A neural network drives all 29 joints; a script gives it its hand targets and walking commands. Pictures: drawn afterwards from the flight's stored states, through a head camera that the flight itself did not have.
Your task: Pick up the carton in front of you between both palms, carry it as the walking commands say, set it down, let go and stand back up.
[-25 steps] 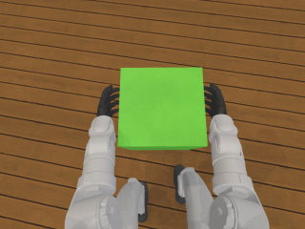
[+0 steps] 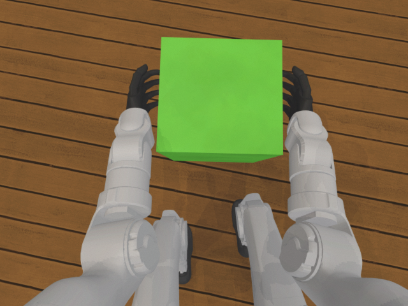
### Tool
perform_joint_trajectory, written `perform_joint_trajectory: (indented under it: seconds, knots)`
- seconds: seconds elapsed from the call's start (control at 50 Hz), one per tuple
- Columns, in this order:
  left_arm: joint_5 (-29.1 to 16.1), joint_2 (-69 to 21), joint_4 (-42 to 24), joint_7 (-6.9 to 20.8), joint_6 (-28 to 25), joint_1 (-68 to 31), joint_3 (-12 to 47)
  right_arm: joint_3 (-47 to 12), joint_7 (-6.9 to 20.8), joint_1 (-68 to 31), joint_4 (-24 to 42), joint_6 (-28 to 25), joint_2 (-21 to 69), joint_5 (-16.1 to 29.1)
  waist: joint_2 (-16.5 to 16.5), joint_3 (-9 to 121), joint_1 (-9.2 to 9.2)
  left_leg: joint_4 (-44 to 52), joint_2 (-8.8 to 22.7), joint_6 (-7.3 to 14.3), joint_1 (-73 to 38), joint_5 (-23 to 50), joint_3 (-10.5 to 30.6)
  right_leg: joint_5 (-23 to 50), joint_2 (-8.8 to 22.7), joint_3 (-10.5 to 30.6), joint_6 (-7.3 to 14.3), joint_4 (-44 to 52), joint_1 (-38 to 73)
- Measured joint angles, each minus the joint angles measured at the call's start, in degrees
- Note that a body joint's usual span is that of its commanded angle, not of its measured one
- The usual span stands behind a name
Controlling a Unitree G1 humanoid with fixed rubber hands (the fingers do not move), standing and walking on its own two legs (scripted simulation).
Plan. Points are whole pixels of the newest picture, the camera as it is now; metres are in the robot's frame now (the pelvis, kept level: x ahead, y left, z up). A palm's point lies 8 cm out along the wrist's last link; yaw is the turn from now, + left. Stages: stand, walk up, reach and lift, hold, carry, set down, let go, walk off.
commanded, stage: set down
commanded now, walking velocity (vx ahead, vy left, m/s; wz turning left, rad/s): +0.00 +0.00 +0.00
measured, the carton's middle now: (216, 113) +0.46 -0.05 -0.16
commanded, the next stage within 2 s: none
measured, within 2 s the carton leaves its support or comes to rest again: rests again in 1.86 s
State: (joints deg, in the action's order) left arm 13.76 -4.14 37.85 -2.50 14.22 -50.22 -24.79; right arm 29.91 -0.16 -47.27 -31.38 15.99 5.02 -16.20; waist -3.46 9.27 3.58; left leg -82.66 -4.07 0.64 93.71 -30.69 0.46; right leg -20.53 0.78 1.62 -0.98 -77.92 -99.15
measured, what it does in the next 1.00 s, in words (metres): lowers itself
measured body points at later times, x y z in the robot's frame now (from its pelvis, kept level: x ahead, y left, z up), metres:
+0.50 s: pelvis -0.03 +0.00 -0.12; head +0.30 -0.02 +0.19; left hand +0.53 +0.08 -0.24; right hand +0.46 -0.21 -0.25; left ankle +0.04 +0.11 -0.56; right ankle +0.11 -0.13 -0.56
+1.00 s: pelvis -0.02 +0.01 -0.20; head +0.35 +0.00 +0.05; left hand +0.56 +0.06 -0.38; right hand +0.50 -0.24 -0.35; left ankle +0.04 +0.11 -0.56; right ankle +0.11 -0.13 -0.56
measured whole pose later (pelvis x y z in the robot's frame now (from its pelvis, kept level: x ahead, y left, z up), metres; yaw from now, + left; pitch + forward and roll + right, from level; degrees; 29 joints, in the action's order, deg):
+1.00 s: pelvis -0.02 +0.01 -0.20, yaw -1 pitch +45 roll -3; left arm 3.0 15.6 57.5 -6.5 14.3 -85.5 -5.4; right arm 29.4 -4.2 -77.0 -45.6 15.2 -7.5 -3.2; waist -0.3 -12.3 9.3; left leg -123.3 -5.5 1.0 128.6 -40.0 0.3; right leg -26.9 -0.9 2.0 -4.0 -115.2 -133.8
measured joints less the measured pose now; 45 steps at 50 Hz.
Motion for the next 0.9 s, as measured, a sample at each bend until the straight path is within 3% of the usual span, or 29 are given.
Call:
perform_joint_trajectory:
  seconds: [0.28,0.56,0.72,0.9]
  knots:
    - [-4.04,6.98,4.59,0.14,1.41,-11.25,3.72,-0.52,-3.93,-7.86,0.49,1.49,-1.42,3.85,0.12,-2.72,0.22,-15.10,-0.23,-0.93,16.66,-3.25,0.34,-2.24,-0.17,-0.63,0.44,-14.38,-16.93]
    - [-4.19,12.18,12.03,-0.24,1.97,-24.56,6.59,2.59,-4.72,-17.56,-2.34,1.93,-3.88,4.23,-0.01,-10.56,2.01,-26.37,-1.14,-0.53,27.05,-4.46,0.25,-2.78,0.35,-0.74,-0.28,-24.36,-26.75]
    - [-6.89,15.44,15.12,-1.71,1.57,-31.38,11.52,2.73,-5.14,-22.61,-3.94,1.21,-6.40,6.41,0.35,-17.45,2.98,-32.46,-1.67,-0.10,31.08,-5.59,-0.12,-3.63,0.66,-0.51,-0.94,-29.95,-30.56]
    - [-9.17,19.12,19.37,-3.30,0.13,-34.81,16.99,1.01,-4.38,-29.56,-12.78,0.05,-11.04,10.37,2.54,-20.87,5.50,-38.56,-1.28,0.41,33.93,-8.29,-0.08,-5.38,-0.37,-0.47,-1.84,-35.20,-33.61]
